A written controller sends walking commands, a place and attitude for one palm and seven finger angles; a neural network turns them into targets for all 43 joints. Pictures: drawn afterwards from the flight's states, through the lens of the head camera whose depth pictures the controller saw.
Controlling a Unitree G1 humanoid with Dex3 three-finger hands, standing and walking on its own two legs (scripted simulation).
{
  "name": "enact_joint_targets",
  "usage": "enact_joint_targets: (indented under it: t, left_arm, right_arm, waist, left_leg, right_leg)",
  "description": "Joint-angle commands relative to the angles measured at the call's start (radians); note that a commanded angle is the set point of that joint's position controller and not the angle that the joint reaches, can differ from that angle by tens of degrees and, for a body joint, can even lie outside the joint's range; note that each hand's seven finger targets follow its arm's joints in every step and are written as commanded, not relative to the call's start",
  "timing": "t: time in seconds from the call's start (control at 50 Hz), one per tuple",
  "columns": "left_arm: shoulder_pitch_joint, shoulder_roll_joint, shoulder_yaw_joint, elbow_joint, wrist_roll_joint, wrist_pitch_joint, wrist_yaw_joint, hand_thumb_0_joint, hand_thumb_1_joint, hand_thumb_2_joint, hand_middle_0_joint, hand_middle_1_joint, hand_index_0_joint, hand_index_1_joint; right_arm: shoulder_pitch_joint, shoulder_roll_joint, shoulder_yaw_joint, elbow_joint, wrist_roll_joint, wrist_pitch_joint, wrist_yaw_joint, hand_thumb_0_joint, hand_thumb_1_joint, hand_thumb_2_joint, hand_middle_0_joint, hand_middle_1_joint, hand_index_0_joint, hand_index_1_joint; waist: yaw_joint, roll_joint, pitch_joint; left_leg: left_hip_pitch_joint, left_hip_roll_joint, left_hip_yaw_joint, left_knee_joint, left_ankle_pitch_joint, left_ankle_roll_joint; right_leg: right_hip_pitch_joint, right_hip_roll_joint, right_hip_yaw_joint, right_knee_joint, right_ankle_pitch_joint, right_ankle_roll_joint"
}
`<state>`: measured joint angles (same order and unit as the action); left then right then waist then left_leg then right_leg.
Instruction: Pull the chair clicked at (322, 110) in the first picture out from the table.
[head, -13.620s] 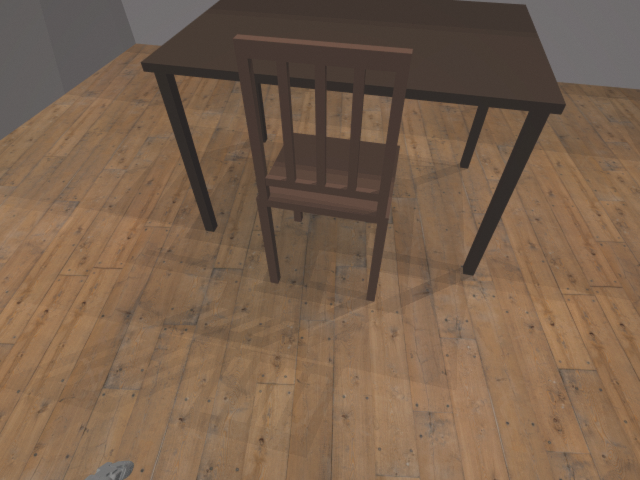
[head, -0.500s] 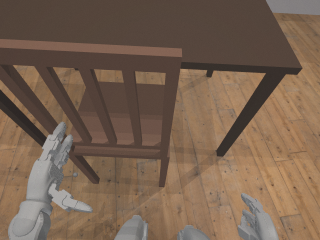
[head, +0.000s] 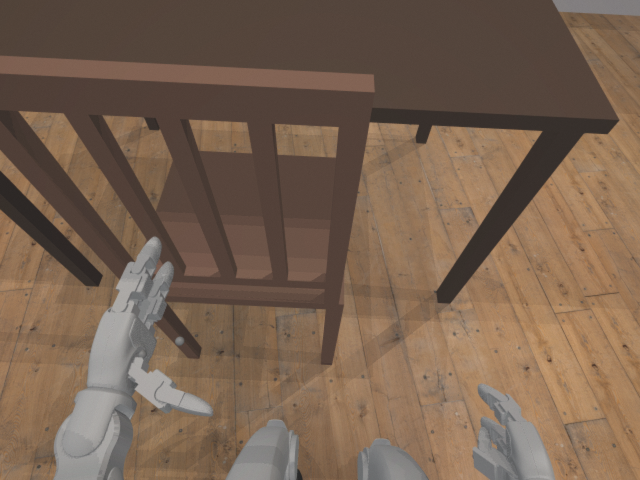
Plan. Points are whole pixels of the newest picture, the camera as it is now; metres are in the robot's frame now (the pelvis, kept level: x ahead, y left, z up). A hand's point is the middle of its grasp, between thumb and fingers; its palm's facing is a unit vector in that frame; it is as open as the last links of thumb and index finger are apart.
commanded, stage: aim the fingers beside a spindle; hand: left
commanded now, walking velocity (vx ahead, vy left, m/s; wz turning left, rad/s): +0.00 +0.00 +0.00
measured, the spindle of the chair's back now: (207, 214) +0.44 +0.18 +0.03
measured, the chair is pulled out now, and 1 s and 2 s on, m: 0.00 0.00 0.00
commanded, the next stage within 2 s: none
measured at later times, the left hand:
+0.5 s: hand (200, 335) +0.28 +0.16 +0.00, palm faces -0.02 -1.00 +0.00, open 17.0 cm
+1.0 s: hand (211, 336) +0.28 +0.15 +0.01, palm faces -0.02 -1.00 -0.03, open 17.0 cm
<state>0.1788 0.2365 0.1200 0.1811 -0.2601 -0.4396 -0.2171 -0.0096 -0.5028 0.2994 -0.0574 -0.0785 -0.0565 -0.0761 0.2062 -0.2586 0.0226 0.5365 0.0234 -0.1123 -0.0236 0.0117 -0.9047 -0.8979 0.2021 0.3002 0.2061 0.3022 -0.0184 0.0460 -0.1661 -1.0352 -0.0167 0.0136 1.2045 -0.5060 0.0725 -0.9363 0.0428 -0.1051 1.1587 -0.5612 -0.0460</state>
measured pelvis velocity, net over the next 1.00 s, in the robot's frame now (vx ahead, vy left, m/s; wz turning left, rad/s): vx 0.00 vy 0.00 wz -0.01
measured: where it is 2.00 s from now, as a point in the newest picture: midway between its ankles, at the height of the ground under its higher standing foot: outside the picture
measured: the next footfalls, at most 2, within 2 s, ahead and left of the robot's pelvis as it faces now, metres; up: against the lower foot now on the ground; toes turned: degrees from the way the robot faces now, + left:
none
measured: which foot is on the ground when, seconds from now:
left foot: down 0.00-1.00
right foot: down 0.00-1.00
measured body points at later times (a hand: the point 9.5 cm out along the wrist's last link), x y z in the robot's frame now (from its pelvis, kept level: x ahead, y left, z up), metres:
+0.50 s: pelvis +0.00 +0.01 -0.02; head +0.10 +0.03 +0.42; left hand +0.28 +0.22 +0.00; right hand +0.17 -0.23 -0.11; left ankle +0.04 +0.07 -0.64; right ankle +0.00 -0.10 -0.64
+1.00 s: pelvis +0.00 +0.00 -0.02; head +0.10 +0.01 +0.42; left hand +0.28 +0.20 +0.02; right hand +0.18 -0.24 -0.11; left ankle +0.04 +0.07 -0.64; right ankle +0.00 -0.10 -0.64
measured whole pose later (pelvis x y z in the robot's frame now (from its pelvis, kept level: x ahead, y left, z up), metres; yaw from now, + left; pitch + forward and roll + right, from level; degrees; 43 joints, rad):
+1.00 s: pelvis +0.00 +0.00 -0.02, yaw +0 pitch +22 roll -3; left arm 0.15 0.20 0.02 0.17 -0.18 -0.47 -0.08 -0.01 -0.50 0.30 -0.06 -0.08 -0.06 -0.08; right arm 0.19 -0.25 0.02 0.52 0.01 -0.02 0.00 0.01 -0.91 -0.90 0.20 0.30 0.21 0.30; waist -0.02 0.05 -0.19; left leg -1.12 -0.02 0.02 1.27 -0.53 0.08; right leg -1.02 0.04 -0.10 1.23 -0.59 -0.05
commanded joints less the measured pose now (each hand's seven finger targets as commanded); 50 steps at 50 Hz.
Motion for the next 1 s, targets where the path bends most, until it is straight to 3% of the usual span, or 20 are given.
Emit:
enact_joint_targets:
  t: [0.0,0.06,0.1,0.18,0.22,0.28,0.34,0.4,0.46,0.5,0.56,0.64,0.74,0.82,0.86,0.88,0.92,0.94,0.98]
  left_arm:
    - [-0.136,0.108,0.053,-0.182,0.008,-0.075,0.026,0.0,-0.5,0.3,-0.06,-0.08,-0.06,-0.08]
    - [-0.153,0.106,0.055,-0.152,0.019,-0.073,0.044,0.0,-0.5,0.3,-0.06,-0.08,-0.06,-0.08]
    - [-0.135,0.087,0.033,-0.186,0.025,-0.079,0.05,0.0,-0.5,0.3,-0.06,-0.08,-0.06,-0.08]
    - [-0.142,0.093,0.023,-0.219,0.033,-0.08,0.062,0.0,-0.5,0.3,-0.06,-0.08,-0.06,-0.08]
    - [-0.158,0.075,0.001,-0.223,0.041,-0.084,0.071,0.0,-0.5,0.3,-0.06,-0.08,-0.06,-0.08]
    - [-0.154,0.083,0.019,-0.175,0.044,-0.08,0.084,0.0,-0.5,0.3,-0.06,-0.08,-0.06,-0.08]
    - [-0.178,0.055,-0.008,-0.153,0.048,-0.08,0.083,0.0,-0.5,0.3,-0.06,-0.08,-0.06,-0.08]
    - [-0.203,0.039,-0.036,-0.165,0.056,-0.082,0.087,0.0,-0.5,0.3,-0.06,-0.08,-0.06,-0.08]
    - [-0.193,0.063,-0.018,-0.213,0.057,-0.092,0.104,0.0,-0.5,0.3,-0.06,-0.08,-0.06,-0.08]
    - [-0.184,0.032,-0.057,-0.253,0.066,-0.099,0.114,0.0,-0.5,0.3,-0.06,-0.08,-0.06,-0.08]
    - [-0.118,0.066,-0.018,-0.216,0.074,-0.082,0.135,0.0,-0.5,0.3,-0.06,-0.08,-0.06,-0.08]
    - [-0.146,0.032,-0.044,-0.17,0.088,-0.065,0.145,0.0,-0.5,0.3,-0.06,-0.08,-0.06,-0.08]
    - [-0.122,0.036,-0.041,-0.244,0.071,-0.085,0.138,0.0,-0.5,0.3,-0.06,-0.08,-0.06,-0.08]
    - [-0.144,0.039,-0.062,-0.296,0.075,-0.104,0.14,0.0,-0.5,0.3,-0.06,-0.08,-0.06,-0.08]
    - [-0.102,0.063,-0.033,-0.246,0.077,-0.096,0.143,0.0,-0.5,0.3,-0.06,-0.08,-0.06,-0.08]
    - [-0.118,0.038,-0.057,-0.225,0.083,-0.092,0.139,0.0,-0.5,0.3,-0.06,-0.08,-0.06,-0.08]
    - [-0.127,0.028,-0.062,-0.183,0.085,-0.082,0.135,0.0,-0.5,0.3,-0.06,-0.08,-0.06,-0.08]
    - [-0.14,0.023,-0.063,-0.158,0.084,-0.074,0.134,0.0,-0.5,0.3,-0.06,-0.08,-0.06,-0.08]
    - [-0.121,0.048,-0.021,-0.128,0.073,-0.066,0.126,0.0,-0.5,0.3,-0.06,-0.08,-0.06,-0.08]
  right_arm:
    - [-0.018,-0.138,-0.061,-0.131,-0.004,-0.043,-0.006,0.0,-0.9,-0.9,0.2,0.3,0.2,0.3]
    - [-0.017,-0.139,-0.062,-0.133,-0.007,-0.034,-0.002,0.0,-0.9,-0.9,0.2,0.3,0.2,0.3]
    - [-0.023,-0.135,-0.064,-0.143,-0.007,-0.03,0.004,0.0,-0.9,-0.9,0.2,0.3,0.2,0.3]
    - [-0.024,-0.135,-0.064,-0.149,-0.01,-0.017,0.008,0.0,-0.9,-0.9,0.2,0.3,0.2,0.3]
    - [-0.023,-0.133,-0.063,-0.147,-0.011,-0.013,0.011,0.0,-0.9,-0.9,0.2,0.3,0.2,0.3]
    - [-0.016,-0.137,-0.064,-0.141,-0.013,-0.002,0.011,0.0,-0.9,-0.9,0.2,0.3,0.2,0.3]
    - [-0.022,-0.137,-0.063,-0.141,-0.011,0.004,0.012,0.0,-0.9,-0.9,0.2,0.3,0.2,0.3]
    - [-0.021,-0.137,-0.063,-0.146,-0.011,0.01,0.015,0.0,-0.9,-0.9,0.2,0.3,0.2,0.3]
    - [-0.017,-0.139,-0.066,-0.146,-0.015,0.012,0.016,0.0,-0.9,-0.9,0.2,0.3,0.2,0.3]
    - [-0.016,-0.132,-0.068,-0.15,-0.016,0.013,0.022,0.0,-0.9,-0.9,0.2,0.3,0.2,0.3]
    - [-0.013,-0.135,-0.067,-0.149,-0.017,0.029,0.026,0.0,-0.9,-0.9,0.2,0.3,0.2,0.3]
    - [-0.022,-0.132,-0.065,-0.152,-0.013,0.048,0.029,0.0,-0.9,-0.9,0.2,0.3,0.2,0.3]
    - [-0.021,-0.127,-0.067,-0.167,-0.012,0.048,0.026,0.0,-0.9,-0.9,0.2,0.3,0.2,0.3]
    - [-0.016,-0.122,-0.064,-0.157,-0.015,0.04,0.021,0.0,-0.9,-0.9,0.2,0.3,0.2,0.3]
    - [-0.013,-0.125,-0.063,-0.151,-0.016,0.043,0.019,0.0,-0.9,-0.9,0.2,0.3,0.2,0.3]
    - [-0.017,-0.123,-0.061,-0.15,-0.015,0.044,0.019,0.0,-0.9,-0.9,0.2,0.3,0.2,0.3]
    - [-0.022,-0.124,-0.06,-0.147,-0.014,0.046,0.02,0.0,-0.9,-0.9,0.2,0.3,0.2,0.3]
    - [-0.02,-0.125,-0.06,-0.143,-0.012,0.047,0.019,0.0,-0.9,-0.9,0.2,0.3,0.2,0.3]
    - [-0.021,-0.127,-0.061,-0.147,-0.011,0.049,0.017,0.0,-0.9,-0.9,0.2,0.3,0.2,0.3]
  waist:
    - [-0.024,-0.005,-0.254]
    - [-0.021,-0.024,-0.257]
    - [-0.008,0.025,-0.303]
    - [-0.01,0.027,-0.333]
    - [-0.017,0.037,-0.315]
    - [-0.023,-0.012,-0.297]
    - [-0.026,-0.003,-0.284]
    - [-0.026,0.023,-0.306]
    - [-0.015,0.029,-0.363]
    - [-0.014,0.053,-0.389]
    - [-0.007,0.022,-0.357]
    - [-0.024,-0.001,-0.291]
    - [-0.01,0.015,-0.359]
    - [-0.022,0.036,-0.361]
    - [-0.023,-0.009,-0.328]
    - [-0.034,-0.006,-0.308]
    - [-0.033,0.001,-0.281]
    - [-0.042,-0.021,-0.267]
    - [-0.029,-0.05,-0.28]
  left_leg:
    - [0.258,0.031,-0.11,-0.162,0.221,-0.033]
    - [0.238,0.03,-0.112,-0.155,0.211,-0.033]
    - [0.279,0.029,-0.111,-0.155,0.236,-0.038]
    - [0.297,0.034,-0.117,-0.148,0.268,-0.041]
    - [0.305,0.038,-0.126,-0.148,0.264,-0.046]
    - [0.259,0.038,-0.13,-0.137,0.234,-0.042]
    - [0.249,0.037,-0.133,-0.133,0.204,-0.045]
    - [0.272,0.04,-0.145,-0.135,0.208,-0.049]
    - [0.307,0.044,-0.151,-0.128,0.259,-0.053]
    - [0.358,0.051,-0.163,-0.129,0.309,-0.064]
    - [0.319,0.05,-0.157,-0.134,0.305,-0.061]
    - [0.259,0.046,-0.153,-0.133,0.221,-0.055]
    - [0.298,0.045,-0.143,-0.126,0.277,-0.054]
    - [0.319,0.046,-0.143,-0.122,0.299,-0.051]
    - [0.269,0.042,-0.135,-0.118,0.285,-0.045]
    - [0.255,0.04,-0.129,-0.112,0.272,-0.041]
    - [0.224,0.036,-0.124,-0.11,0.223,-0.04]
    - [0.216,0.037,-0.128,-0.109,0.205,-0.039]
    - [0.172,0.029,-0.107,-0.098,0.196,-0.033]
  right_leg:
    - [0.059,-0.011,0.066,-0.148,0.199,0.013]
    - [0.049,-0.01,0.065,-0.136,0.189,0.011]
    - [0.05,-0.013,0.065,-0.127,0.204,0.009]
    - [0.043,-0.012,0.063,-0.115,0.221,0.008]
    - [0.014,-0.01,0.057,-0.108,0.209,0.008]
    - [0.002,-0.007,0.056,-0.102,0.189,0.009]
    - [-0.023,-0.007,0.053,-0.094,0.167,0.008]
    - [-0.045,-0.008,0.05,-0.082,0.159,0.007]
    - [-0.038,-0.007,0.051,-0.073,0.183,0.004]
    - [-0.053,-0.01,0.044,-0.063,0.202,0.005]
    - [-0.036,-0.004,0.045,-0.068,0.205,0.004]
    - [-0.056,-0.005,0.044,-0.069,0.167,0.008]
    - [-0.015,-0.006,0.053,-0.072,0.209,0.007]
    - [-0.017,-0.006,0.055,-0.077,0.218,0.007]
    - [0.001,-0.002,0.059,-0.083,0.222,0.007]
    - [-0.006,-0.004,0.06,-0.083,0.222,0.009]
    - [-0.02,-0.006,0.062,-0.085,0.19,0.009]
    - [-0.031,-0.004,0.059,-0.088,0.179,0.01]
    - [0.016,-0.004,0.074,-0.095,0.191,0.011]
